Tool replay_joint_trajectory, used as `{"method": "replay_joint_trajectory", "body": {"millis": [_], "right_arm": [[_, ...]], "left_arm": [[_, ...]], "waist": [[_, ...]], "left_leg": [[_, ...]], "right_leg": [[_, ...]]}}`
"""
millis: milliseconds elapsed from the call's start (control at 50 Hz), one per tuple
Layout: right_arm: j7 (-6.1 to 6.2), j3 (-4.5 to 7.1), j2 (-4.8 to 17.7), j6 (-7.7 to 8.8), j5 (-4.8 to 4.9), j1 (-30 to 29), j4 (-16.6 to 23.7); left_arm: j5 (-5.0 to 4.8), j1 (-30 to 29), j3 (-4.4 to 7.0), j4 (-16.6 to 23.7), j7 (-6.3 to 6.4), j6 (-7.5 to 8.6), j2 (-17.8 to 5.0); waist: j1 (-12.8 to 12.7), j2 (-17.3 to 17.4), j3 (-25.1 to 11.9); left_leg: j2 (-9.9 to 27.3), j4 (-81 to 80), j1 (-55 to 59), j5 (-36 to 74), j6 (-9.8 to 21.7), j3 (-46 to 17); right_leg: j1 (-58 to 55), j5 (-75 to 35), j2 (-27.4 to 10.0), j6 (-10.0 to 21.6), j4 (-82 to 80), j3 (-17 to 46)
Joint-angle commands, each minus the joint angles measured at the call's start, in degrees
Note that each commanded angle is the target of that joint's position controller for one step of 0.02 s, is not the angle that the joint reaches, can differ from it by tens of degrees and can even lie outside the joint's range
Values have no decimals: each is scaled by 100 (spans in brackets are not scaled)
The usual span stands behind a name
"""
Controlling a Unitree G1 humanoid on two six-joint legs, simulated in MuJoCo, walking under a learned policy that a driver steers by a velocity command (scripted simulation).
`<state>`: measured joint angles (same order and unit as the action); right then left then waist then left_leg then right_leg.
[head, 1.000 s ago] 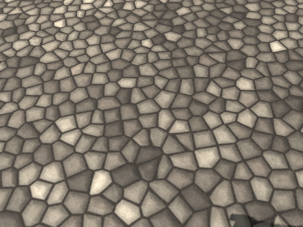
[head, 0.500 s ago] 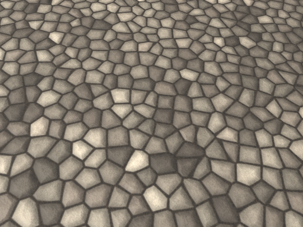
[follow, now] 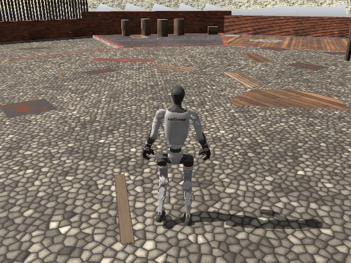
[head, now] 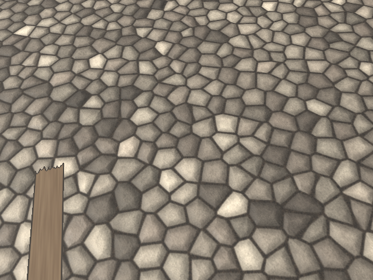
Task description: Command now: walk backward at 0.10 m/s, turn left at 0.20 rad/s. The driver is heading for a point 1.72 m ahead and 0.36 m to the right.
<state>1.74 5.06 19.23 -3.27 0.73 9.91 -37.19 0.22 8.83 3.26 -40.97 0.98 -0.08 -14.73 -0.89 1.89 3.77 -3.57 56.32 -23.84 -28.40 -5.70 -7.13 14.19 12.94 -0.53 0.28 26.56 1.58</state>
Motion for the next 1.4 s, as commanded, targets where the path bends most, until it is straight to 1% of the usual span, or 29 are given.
{"method": "replay_joint_trajectory", "body": {"millis": [20,100,140,160,180,200,220,260,300,400,500,560,580,600,620,640,660,720,800,900,1060,1140,1180,1220,1260,1300,1360,1380,1400], "right_arm": [[-22,7,212,83,20,-52,384],[-94,44,257,79,59,277,145],[-131,55,291,126,-3,385,31],[-108,140,691,117,-40,274,110],[-59,249,1164,53,-124,112,192],[-91,175,933,103,-302,255,234],[-118,88,745,167,-380,187,172],[-106,21,587,274,-218,-327,82],[-97,-48,478,301,-100,-426,-39],[55,-183,235,289,-70,-346,-311],[71,-73,601,186,-66,-204,-609],[68,-63,541,185,51,-17,-842],[19,-92,408,245,-49,102,-900],[-21,-142,99,317,-186,4,-813],[4,-90,237,328,-172,-501,-749],[34,-40,325,323,-131,-664,-797],[55,-65,160,316,-150,-684,-851],[56,-65,195,307,-192,-449,-1043],[17,-54,249,302,-115,-200,-1389],[37,-74,265,361,-127,-27,-1697],[88,-113,282,358,-77,38,-2019],[105,-141,218,317,-66,65,-2150],[98,-138,188,314,-24,-104,-2118],[6,-152,211,462,12,-652,-1829],[-119,-145,219,663,78,-864,-1693],[-248,-173,132,834,117,-898,-1634],[-342,-139,89,924,126,-222,-1898],[-314,-29,274,896,115,407,-2132],[-262,96,556,879,139,1139,-2288]], "left_arm": [[-54,-121,284,292,47,-35,-1096],[-159,-62,286,147,99,-173,-1178],[-252,118,260,6,129,-195,-1108],[-152,391,232,-59,123,-152,-977],[60,443,139,-26,98,-70,-700],[56,-91,195,44,147,-64,-922],[-62,-213,298,-32,173,-117,-1113],[-151,174,342,-343,268,-311,-974],[-149,311,354,-428,365,-393,-959],[-195,199,251,-384,374,-399,-823],[-166,381,164,-523,142,-285,-750],[-87,990,139,-907,15,-252,-676],[-9,1058,138,-878,14,-247,-863],[37,923,143,-833,12,-217,-1096],[166,517,93,-735,-61,-80,-979],[214,74,12,-630,-50,49,-782],[196,-39,1,-677,-14,140,-809],[91,282,-69,-879,-7,273,-749],[55,575,-138,-1004,9,212,-672],[24,678,-161,-1077,11,180,-672],[2,823,-189,-1229,-27,131,-626],[-6,980,-198,-1348,-22,115,-628],[-64,977,-117,-1323,19,88,-896],[-124,979,6,-1249,74,136,-1263],[-102,1146,34,-1290,99,262,-1197],[-154,1250,33,-1296,65,317,-1053],[-191,994,73,-1192,6,264,-1199],[-155,967,61,-1140,2,274,-1208],[-133,859,-9,-1089,-6,311,-1027]], "waist": [[-73,-1294,-899],[-36,-1294,-890],[22,-1084,-778],[-168,-312,-878],[-288,1186,-837],[298,1297,-988],[327,802,-831],[51,561,-607],[-23,502,-586],[155,737,-749],[354,984,-442],[105,502,-217],[169,-84,-390],[329,-1168,-464],[107,-1201,-188],[189,-998,42],[225,-1107,110],[198,-1006,176],[112,-531,222],[91,-219,39],[70,-160,-283],[69,-262,-395],[-8,-660,-44],[-157,-1101,646],[-228,-1053,959],[-229,-872,891],[201,-800,305],[470,-745,-56],[858,-401,-476]], "left_leg": [[197,-862,140,17,-70,392],[241,-2176,635,767,89,618],[238,-3591,1282,2297,396,611],[847,-3552,1885,3715,664,-70],[1878,-3280,2083,5727,1369,-959],[2506,-3517,1535,5688,2233,-1444],[2416,-3599,1340,5658,2389,-1329],[1859,-3421,1346,5531,1925,-700],[1756,-3333,1399,5680,1876,-564],[1723,-3686,2158,3090,1871,-844],[1565,-3962,1553,1340,1716,-1109],[1252,-3821,813,1172,1279,-831],[999,-3318,360,1008,967,-466],[368,-2875,407,805,585,319],[362,-2612,976,682,414,443],[382,-2431,1226,1086,392,366],[372,-2554,1314,1453,393,358],[529,-3162,1506,2305,380,220],[523,-3294,1528,2099,433,162],[555,-3378,1609,2456,418,118],[578,-3238,1749,2998,539,127],[466,-3115,1789,2510,574,267],[92,-2541,1140,786,560,688],[223,-1716,-115,590,624,804],[626,-1111,-1102,315,732,548],[796,-1468,-1398,241,800,573],[311,-2752,864,1625,725,1213],[31,-2780,1990,1881,716,1306],[392,-2962,2975,1747,905,745]], "right_leg": [[-1108,-4273,-1344,1329,-219,995],[-1081,-4154,-1397,1254,-14,1154],[-684,-3200,-1159,843,81,1003],[-98,-1836,-795,420,508,614],[809,777,-54,-13,1100,-65],[878,2538,143,-240,2396,-32],[1004,2804,204,-288,3627,245],[1258,2370,399,-379,4513,636],[1270,2009,677,-528,4997,825],[1189,1419,393,-629,3503,606],[-6,1562,109,-480,1001,-15],[-961,-36,175,7,-839,-187],[-1427,-327,-376,208,-741,417],[-791,-655,-1139,658,-721,1065],[400,402,-1449,1046,-1152,1473],[663,1005,-1197,914,-1340,1328],[692,1156,-1000,698,-1353,1174],[397,371,-712,350,-1146,923],[363,1240,-478,285,-1224,744],[122,473,-350,301,-1055,562],[-151,-628,-172,223,-768,283],[-165,-123,-132,230,-825,248],[-37,2018,-379,580,-1215,755],[-122,3216,-1356,1137,-1925,1985],[-728,2424,-1812,1406,-2014,2397],[-1384,1387,-1707,1301,-1784,2001],[-492,179,-1142,945,-1241,993],[-5,-675,-914,822,-746,764],[472,-1192,-571,546,421,300]]}}
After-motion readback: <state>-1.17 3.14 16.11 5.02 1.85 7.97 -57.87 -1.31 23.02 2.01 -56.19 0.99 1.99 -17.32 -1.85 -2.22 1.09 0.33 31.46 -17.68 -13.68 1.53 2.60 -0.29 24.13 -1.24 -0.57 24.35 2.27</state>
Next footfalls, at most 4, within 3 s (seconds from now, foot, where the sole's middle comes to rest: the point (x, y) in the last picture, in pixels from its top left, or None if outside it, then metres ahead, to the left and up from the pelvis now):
0.16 left None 0.00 0.15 -0.78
0.58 right None -0.12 -0.09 -0.78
1.88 right None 0.40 -0.07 -0.78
2.44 left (164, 214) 0.70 0.17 -0.78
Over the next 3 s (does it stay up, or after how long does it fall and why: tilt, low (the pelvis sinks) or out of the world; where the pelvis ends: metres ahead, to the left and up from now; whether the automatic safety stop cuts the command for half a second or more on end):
stays up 0.85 0.04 -0.02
